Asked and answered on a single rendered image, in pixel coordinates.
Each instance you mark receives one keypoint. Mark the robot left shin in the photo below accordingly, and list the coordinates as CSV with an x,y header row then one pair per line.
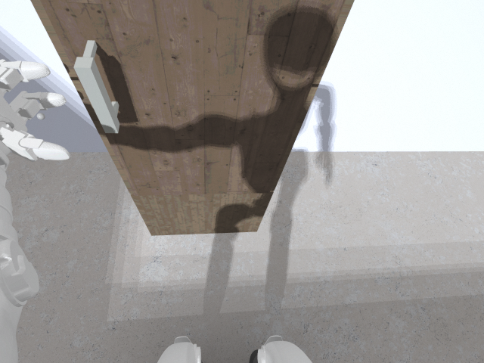
x,y
181,340

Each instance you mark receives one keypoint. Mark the robot shin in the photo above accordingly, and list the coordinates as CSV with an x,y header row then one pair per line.
x,y
273,338
181,340

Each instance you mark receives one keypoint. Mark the left robot forearm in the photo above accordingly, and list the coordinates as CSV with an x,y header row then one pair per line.
x,y
7,231

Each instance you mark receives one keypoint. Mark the robot left upper arm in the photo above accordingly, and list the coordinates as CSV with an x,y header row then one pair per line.
x,y
18,283

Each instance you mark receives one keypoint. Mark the cupboard door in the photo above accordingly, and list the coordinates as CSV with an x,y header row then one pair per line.
x,y
209,91

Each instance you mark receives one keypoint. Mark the handle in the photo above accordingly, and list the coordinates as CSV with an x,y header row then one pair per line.
x,y
87,71

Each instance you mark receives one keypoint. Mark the robot right shin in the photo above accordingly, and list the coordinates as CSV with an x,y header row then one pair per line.
x,y
273,338

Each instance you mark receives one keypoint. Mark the robot left hand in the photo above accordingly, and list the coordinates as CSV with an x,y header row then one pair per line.
x,y
25,106

